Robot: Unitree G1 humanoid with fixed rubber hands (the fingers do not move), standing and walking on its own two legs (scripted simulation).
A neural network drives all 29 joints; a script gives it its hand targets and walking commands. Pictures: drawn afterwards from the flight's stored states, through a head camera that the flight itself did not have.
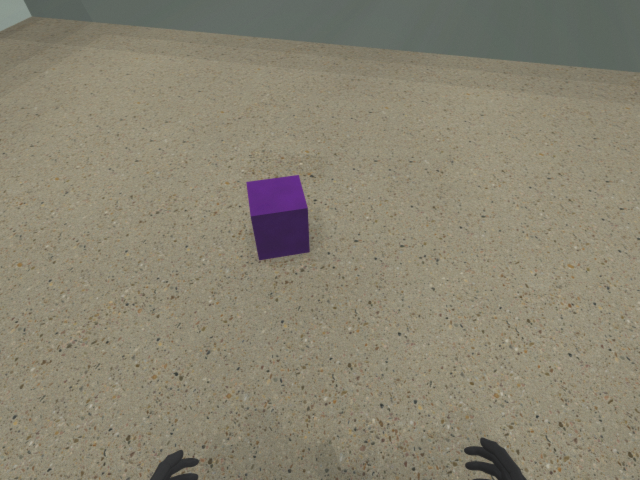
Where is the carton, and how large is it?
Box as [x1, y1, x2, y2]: [246, 175, 309, 259]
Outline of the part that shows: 298,175 246,182 251,220 259,259 309,251 307,207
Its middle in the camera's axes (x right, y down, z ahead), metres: -0.17 -0.10 +1.58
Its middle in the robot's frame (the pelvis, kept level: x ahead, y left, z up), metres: +1.19 +0.16 -0.63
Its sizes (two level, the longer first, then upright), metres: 0.210 0.200 0.250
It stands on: the floor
